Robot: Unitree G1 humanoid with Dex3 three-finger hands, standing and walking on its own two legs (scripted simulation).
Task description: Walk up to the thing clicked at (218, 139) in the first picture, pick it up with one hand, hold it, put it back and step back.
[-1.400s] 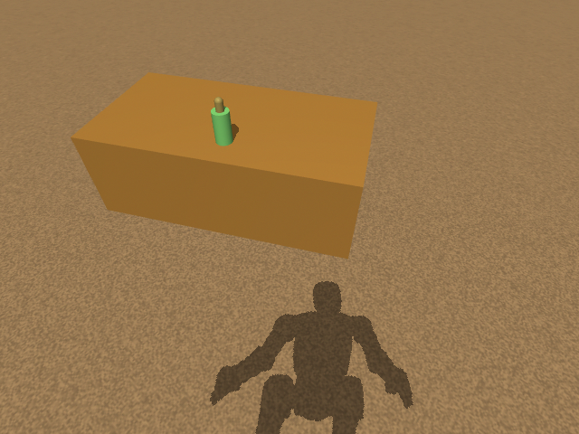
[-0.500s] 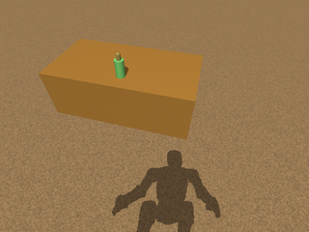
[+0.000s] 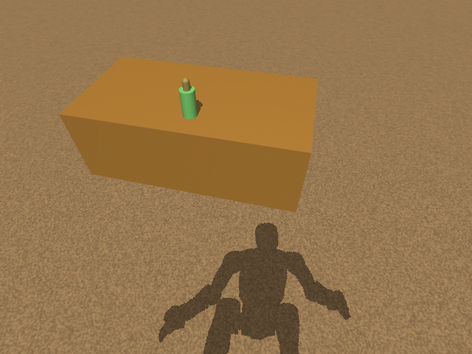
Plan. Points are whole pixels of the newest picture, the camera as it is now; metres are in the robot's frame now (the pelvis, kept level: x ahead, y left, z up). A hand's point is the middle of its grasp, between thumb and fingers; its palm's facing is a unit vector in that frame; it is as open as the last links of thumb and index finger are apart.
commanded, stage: walk up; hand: left
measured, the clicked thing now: (187, 97) +1.21 +0.28 -0.25
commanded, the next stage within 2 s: none
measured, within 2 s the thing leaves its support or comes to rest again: neither
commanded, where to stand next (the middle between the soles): +0.72 +0.19 m, yaw -14 degrees
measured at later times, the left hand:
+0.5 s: hand (102, 269) +0.33 +0.31 -0.12, palm faces -0.12 -0.88 -0.46, open 7.3 cm
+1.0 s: hand (89, 207) +0.52 +0.43 -0.16, palm faces -0.24 -0.88 -0.41, open 7.4 cm
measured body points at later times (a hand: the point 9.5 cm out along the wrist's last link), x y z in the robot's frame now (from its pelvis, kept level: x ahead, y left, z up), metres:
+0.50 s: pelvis +0.19 +0.05 -0.02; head +0.19 +0.01 +0.43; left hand +0.33 +0.36 -0.09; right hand +0.17 -0.26 -0.16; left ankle +0.10 +0.16 -0.69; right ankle +0.24 -0.07 -0.73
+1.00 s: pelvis +0.39 +0.16 -0.01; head +0.42 +0.17 +0.44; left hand +0.53 +0.47 -0.13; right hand +0.37 -0.17 -0.10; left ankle +0.43 +0.26 -0.73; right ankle +0.37 +0.02 -0.66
